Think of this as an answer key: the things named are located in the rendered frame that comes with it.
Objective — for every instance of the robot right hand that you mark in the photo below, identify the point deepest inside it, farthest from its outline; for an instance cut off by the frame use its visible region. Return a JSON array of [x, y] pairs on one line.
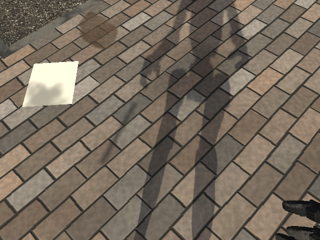
[[309, 209]]

